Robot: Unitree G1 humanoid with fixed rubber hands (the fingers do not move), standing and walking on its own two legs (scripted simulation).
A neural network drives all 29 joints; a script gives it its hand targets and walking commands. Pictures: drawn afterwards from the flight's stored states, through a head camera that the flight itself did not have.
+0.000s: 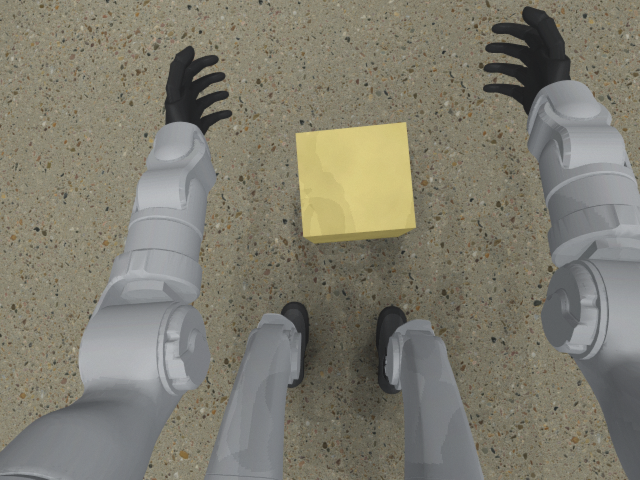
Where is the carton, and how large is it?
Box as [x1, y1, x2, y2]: [296, 122, 415, 243]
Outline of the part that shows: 405,122 296,133 302,226 304,237 314,243 398,236 415,227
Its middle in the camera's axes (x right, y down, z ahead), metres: +0.08 -0.11 +0.85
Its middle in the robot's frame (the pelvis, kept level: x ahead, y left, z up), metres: +0.50 +0.00 -0.51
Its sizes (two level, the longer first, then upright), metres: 0.210 0.200 0.250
